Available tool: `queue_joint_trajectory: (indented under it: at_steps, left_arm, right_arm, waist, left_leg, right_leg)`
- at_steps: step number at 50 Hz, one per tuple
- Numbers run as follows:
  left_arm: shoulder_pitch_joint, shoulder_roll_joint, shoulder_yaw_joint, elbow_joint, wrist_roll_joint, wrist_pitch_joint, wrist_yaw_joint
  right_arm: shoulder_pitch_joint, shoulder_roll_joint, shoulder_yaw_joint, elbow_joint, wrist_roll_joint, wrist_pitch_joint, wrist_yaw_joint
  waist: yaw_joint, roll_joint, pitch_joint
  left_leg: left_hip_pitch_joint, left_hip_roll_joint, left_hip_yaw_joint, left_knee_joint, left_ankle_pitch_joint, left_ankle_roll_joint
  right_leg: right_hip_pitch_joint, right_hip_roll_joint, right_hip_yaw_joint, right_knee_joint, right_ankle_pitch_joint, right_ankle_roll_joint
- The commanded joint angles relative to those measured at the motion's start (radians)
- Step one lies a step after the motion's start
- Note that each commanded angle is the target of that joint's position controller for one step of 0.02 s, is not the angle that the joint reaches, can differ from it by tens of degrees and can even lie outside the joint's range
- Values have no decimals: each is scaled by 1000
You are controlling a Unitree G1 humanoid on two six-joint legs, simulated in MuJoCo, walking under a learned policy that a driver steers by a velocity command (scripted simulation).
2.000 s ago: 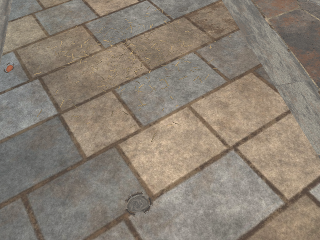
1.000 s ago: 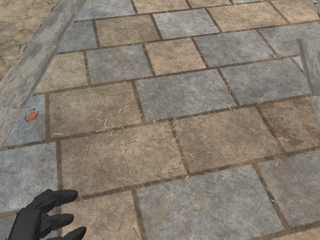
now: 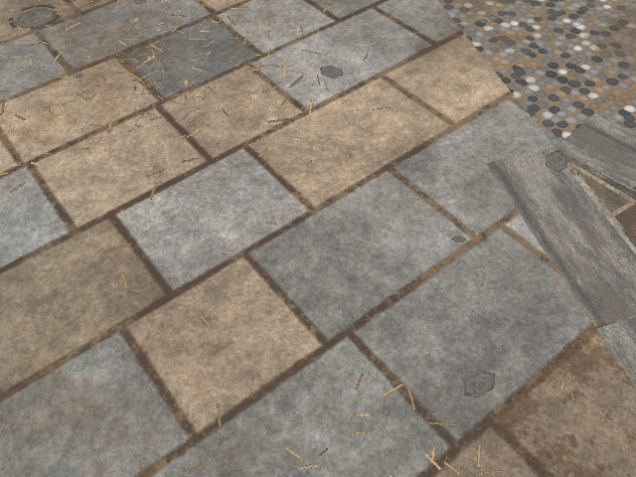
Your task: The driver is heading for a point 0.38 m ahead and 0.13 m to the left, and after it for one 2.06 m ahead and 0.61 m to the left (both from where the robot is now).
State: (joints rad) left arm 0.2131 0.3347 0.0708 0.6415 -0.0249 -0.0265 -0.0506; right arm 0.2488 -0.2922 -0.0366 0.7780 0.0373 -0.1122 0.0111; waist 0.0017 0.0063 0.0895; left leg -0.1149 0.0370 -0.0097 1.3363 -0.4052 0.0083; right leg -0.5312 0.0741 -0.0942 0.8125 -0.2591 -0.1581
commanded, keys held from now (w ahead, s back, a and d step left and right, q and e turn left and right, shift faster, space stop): w+q+shift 0.74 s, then w+shift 0.10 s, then w+e+shift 0.16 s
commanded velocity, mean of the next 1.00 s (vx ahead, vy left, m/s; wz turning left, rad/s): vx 1.00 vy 0.00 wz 0.49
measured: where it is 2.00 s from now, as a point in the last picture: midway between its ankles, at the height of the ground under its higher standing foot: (193, 84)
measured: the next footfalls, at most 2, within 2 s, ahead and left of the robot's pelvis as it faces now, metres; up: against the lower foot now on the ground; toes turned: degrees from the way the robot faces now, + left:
left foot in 0.42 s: +0.59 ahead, +0.14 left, +0.00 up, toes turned +12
right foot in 0.86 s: +1.03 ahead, +0.13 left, +0.00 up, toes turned +41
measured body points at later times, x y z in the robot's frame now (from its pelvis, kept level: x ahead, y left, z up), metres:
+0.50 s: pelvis +0.44 +0.08 +0.01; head +0.46 +0.08 +0.46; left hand +0.48 +0.36 -0.10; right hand +0.61 -0.17 -0.10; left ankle +0.55 +0.13 -0.69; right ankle +0.23 -0.07 -0.56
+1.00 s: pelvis +0.89 +0.18 +0.04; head +0.90 +0.20 +0.49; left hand +0.83 +0.47 -0.06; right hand +1.12 +0.01 -0.07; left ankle +0.70 +0.18 -0.58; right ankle +1.00 +0.10 -0.69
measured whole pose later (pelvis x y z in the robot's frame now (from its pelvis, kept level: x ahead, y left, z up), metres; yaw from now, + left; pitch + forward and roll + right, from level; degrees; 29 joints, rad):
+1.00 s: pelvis +0.89 +0.18 +0.04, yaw +33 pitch +0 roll -2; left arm 0.28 0.29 0.06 0.68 0.00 -0.12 -0.02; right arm 0.27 -0.28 -0.03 0.77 0.01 -0.08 0.01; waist 0.02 0.02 0.03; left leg -0.32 -0.07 -0.09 1.28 -0.39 0.10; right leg -0.33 0.09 0.08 0.50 -0.18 -0.02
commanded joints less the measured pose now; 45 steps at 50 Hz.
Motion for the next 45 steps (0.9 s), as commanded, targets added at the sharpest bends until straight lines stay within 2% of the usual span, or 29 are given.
queue_joint_trajectory:
  at_steps: [1,3,4,7,11,13,15,17,19,20,21,22,23,24,25,26,27,28,30,33,35,36,38,40,41,42,43,44,45]
  left_arm:
    - [170,108,28,-16,27,-63,-1]
    - [83,65,7,-18,51,-83,4]
    - [66,54,2,-1,45,-85,9]
    - [123,55,4,45,41,-111,21]
    - [154,38,-4,69,43,-120,47]
    - [175,48,-6,87,44,-124,56]
    - [190,57,-6,104,44,-113,61]
    - [181,97,2,105,50,-92,72]
    - [161,151,18,101,60,-56,98]
    - [114,175,27,90,62,-40,107]
    - [25,190,31,64,65,-34,106]
    - [-78,148,21,47,43,-48,86]
    - [9,-97,-45,-6,46,-94,49]
    - [92,-77,-69,-64,-11,-141,23]
    - [-40,41,-50,-83,-21,-163,17]
    - [-68,46,-43,-102,-19,-167,20]
    - [-62,38,-45,-84,14,-157,31]
    - [-36,38,-41,-75,36,-145,39]
    - [-23,65,-30,-65,42,-119,57]
    - [-210,14,-45,-138,61,-110,70]
    - [-298,-36,-54,-172,52,-113,64]
    - [-321,-35,-50,-183,39,-116,61]
    - [-331,-1,-29,-188,11,-122,57]
    - [-344,26,-15,-190,-2,-131,52]
    - [-317,47,-4,-185,-5,-137,49]
    - [-212,80,17,-162,-6,-143,50]
    - [-29,117,37,-130,-14,-138,55]
    - [242,147,39,-81,-7,-125,64]
    - [316,240,59,1,22,-121,39]
  right_arm:
    - [-65,-130,-10,-131,22,-42,-15]
    - [11,-117,-11,-77,2,-1,-9]
    - [38,-97,-13,-66,4,21,-9]
    - [-56,-66,-1,-68,8,54,-15]
    - [-183,-68,-6,-94,3,30,10]
    - [-217,-43,-1,-104,4,17,31]
    - [-239,-41,-2,-115,9,9,54]
    - [-233,-67,-13,-131,10,5,73]
    - [-139,-107,-34,-135,19,23,72]
    - [8,-146,-54,-109,23,43,66]
    - [281,-215,-86,-40,19,67,52]
    - [476,-234,-95,12,16,90,29]
    - [423,-208,-75,22,-18,82,29]
    - [276,-158,-53,-50,-50,56,30]
    - [267,-108,-53,-83,-44,44,29]
    - [210,-116,-52,-85,-42,29,36]
    - [143,-118,-51,-105,-36,15,39]
    - [82,-132,-54,-125,-36,13,32]
    - [54,-115,-49,-132,-24,15,18]
    - [103,-99,-43,-109,-3,19,-12]
    - [133,-106,-47,-88,3,33,-22]
    - [154,-113,-51,-77,6,38,-22]
    - [178,-105,-51,-54,11,42,-24]
    - [203,-84,-51,-26,10,49,-32]
    - [210,-84,-54,-15,3,55,-35]
    - [198,-97,-58,-14,-10,61,-33]
    - [144,-124,-58,-33,-42,65,-20]
    - [77,-76,-37,-75,-75,61,-11]
    - [321,55,0,-75,-7,41,3]
  waist:
    - [44,84,-142]
    - [-14,40,-78]
    - [-44,-5,-68]
    - [11,7,23]
    - [66,15,48]
    - [81,-2,48]
    - [81,-16,60]
    - [55,-59,20]
    - [-27,-140,-64]
    - [-118,-177,-123]
    - [-250,-168,-221]
    - [-357,-21,-232]
    - [-165,414,-194]
    - [-76,337,-339]
    - [-126,106,-250]
    - [-45,-77,-137]
    - [0,-144,-97]
    - [39,-131,-58]
    - [59,-85,-17]
    - [-21,-32,40]
    - [-73,26,16]
    - [-96,41,-10]
    - [-110,73,-39]
    - [-116,102,-39]
    - [-96,114,-55]
    - [-35,123,-123]
    - [78,146,-243]
    - [194,108,-413]
    - [50,-481,-546]
  left_leg:
    - [-618,56,-115,80,64,63]
    - [-462,128,-131,0,133,65]
    - [-473,138,-117,-37,159,55]
    - [-586,142,-145,-165,311,23]
    - [-608,66,-49,-480,620,14]
    - [-555,47,-1,-583,745,23]
    - [-551,15,41,-672,743,44]
    - [-505,-54,124,-727,677,72]
    - [-413,-127,197,-699,526,99]
    - [-283,-141,198,-654,434,122]
    - [-7,-117,117,-617,382,167]
    - [227,-67,9,-704,404,210]
    - [454,16,-285,-654,293,335]
    - [492,189,-825,-951,-282,470]
    - [375,187,-861,-1114,-376,390]
    - [200,180,-824,-1150,-338,352]
    - [60,138,-768,-1146,-245,347]
    - [-51,85,-693,-1153,-147,350]
    - [-170,17,-558,-1165,7,338]
    - [-308,-63,-407,-1162,198,303]
    - [-349,-104,-362,-1129,222,248]
    - [-348,-102,-378,-1123,205,229]
    - [-242,-83,-414,-1072,186,210]
    - [-72,-38,-436,-1000,267,195]
    - [10,-15,-438,-946,413,187]
    - [72,-8,-423,-838,641,172]
    - [78,-5,-371,-656,846,146]
    - [-116,-21,-321,-330,760,132]
    - [-509,-199,-212,67,-14,50]
  right_leg:
    - [570,-350,795,-599,-338,-159]
    - [328,-268,541,-556,-92,-102]
    - [298,-256,480,-604,-129,-95]
    - [277,-245,313,-669,24,-52]
    - [362,-166,37,-724,267,67]
    - [398,-181,-21,-751,332,96]
    - [498,-199,-64,-747,460,123]
    - [627,-216,-97,-659,853,150]
    - [739,-251,-112,-457,1340,172]
    - [724,-274,-108,-277,1507,171]
    - [599,-281,-80,2,1510,156]
    - [374,-151,-100,458,946,158]
    - [-149,52,43,902,-328,197]
    - [-346,49,248,953,-309,141]
    - [-308,-9,267,796,-184,74]
    - [-278,-48,256,651,-110,63]
    - [-204,-82,264,551,-75,77]
    - [-147,-103,273,493,-50,104]
    - [-95,-142,254,360,-24,156]
    - [-26,-121,184,48,170,218]
    - [86,-73,151,-146,324,235]
    - [152,-46,144,-205,374,242]
    - [185,-36,171,-298,407,248]
    - [143,-62,190,-367,403,229]
    - [152,-63,183,-380,369,208]
    - [244,-47,157,-373,323,176]
    - [417,-71,134,-322,268,130]
    - [759,-189,271,-197,107,71]
    - [1083,-437,911,-410,-301,-169]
